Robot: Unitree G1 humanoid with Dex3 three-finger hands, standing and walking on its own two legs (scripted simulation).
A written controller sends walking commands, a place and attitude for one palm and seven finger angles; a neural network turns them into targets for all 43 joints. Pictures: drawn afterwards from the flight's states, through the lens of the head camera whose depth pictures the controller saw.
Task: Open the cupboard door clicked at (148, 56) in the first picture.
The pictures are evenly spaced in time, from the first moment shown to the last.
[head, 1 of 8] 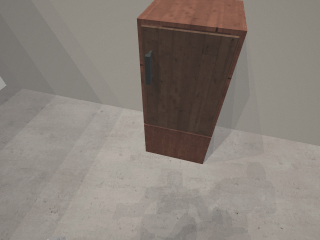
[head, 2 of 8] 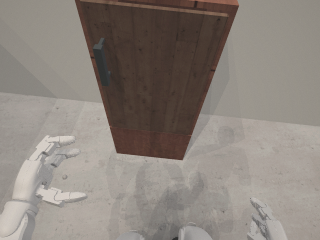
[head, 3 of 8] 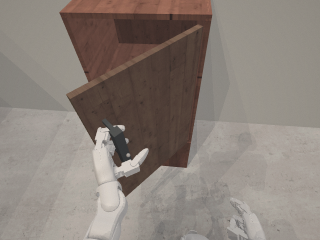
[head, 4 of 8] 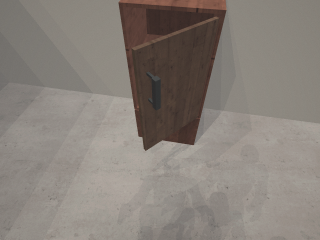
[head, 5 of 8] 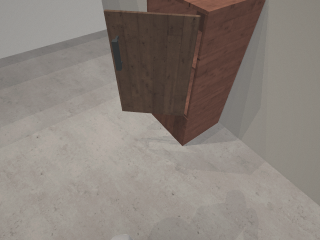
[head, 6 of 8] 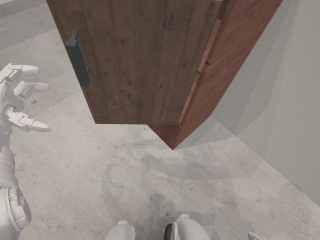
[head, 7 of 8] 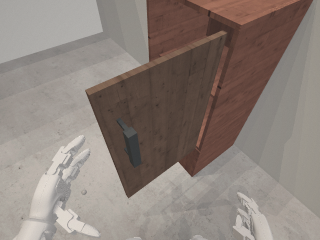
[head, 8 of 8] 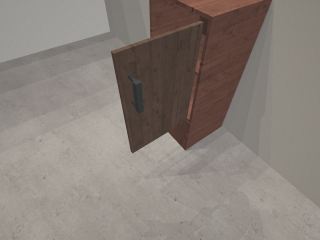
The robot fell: no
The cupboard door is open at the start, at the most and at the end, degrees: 0 91 91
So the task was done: yes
